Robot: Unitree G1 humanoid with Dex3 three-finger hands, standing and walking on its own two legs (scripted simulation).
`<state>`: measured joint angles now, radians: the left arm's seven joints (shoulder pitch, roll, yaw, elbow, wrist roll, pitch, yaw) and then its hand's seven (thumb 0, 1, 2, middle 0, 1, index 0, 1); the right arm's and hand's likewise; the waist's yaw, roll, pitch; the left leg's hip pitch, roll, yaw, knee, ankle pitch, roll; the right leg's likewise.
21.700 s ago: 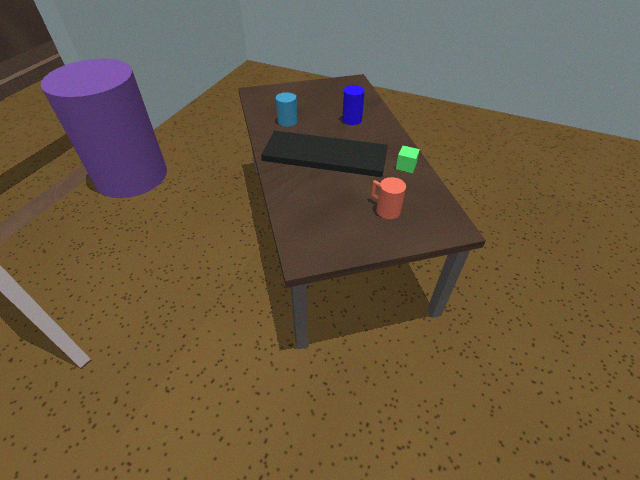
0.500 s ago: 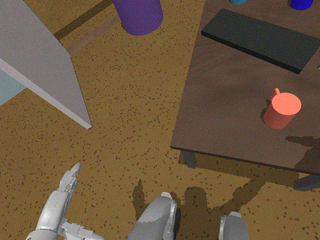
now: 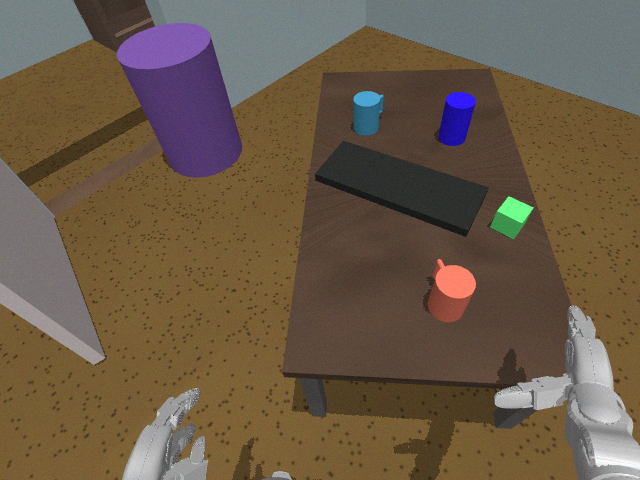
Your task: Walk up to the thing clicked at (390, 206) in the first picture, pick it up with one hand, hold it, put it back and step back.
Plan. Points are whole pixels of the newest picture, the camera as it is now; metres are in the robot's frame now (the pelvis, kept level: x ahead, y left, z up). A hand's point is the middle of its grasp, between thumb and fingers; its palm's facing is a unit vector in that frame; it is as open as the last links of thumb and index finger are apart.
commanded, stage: home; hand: right
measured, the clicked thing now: (446, 287) +0.53 -0.19 -0.24
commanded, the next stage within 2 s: none
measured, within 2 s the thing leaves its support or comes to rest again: neither
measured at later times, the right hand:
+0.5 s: hand out of the picture +0.15 -0.16 -0.06, palm faces +0.15 +0.95 -0.27, open 17.5 cm
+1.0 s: hand out of the picture +0.15 -0.17 -0.05, palm faces +0.14 +0.95 -0.29, open 17.5 cm
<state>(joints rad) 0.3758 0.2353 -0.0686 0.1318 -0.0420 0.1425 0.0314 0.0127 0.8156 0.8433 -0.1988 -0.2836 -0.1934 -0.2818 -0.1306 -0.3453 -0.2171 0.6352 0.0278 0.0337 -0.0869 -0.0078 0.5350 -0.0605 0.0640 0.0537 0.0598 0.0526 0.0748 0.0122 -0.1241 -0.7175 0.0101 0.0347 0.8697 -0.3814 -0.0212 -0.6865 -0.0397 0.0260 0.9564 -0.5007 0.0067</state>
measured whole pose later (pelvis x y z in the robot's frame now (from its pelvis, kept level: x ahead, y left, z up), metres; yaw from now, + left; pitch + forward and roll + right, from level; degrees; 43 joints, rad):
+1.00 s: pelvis -0.02 +0.02 +0.00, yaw -1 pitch +6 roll +1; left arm 0.27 0.22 -0.02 0.51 -0.02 -0.10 0.15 0.02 0.90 0.90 -0.21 -0.30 -0.20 -0.30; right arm 0.45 -0.21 0.01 0.04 0.02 0.20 -0.14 -0.01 0.55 -0.05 0.06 0.05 0.06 0.05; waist 0.01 -0.03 -0.08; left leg -0.61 0.02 0.05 0.89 -0.39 0.00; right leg -0.57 -0.03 0.04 0.93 -0.48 0.03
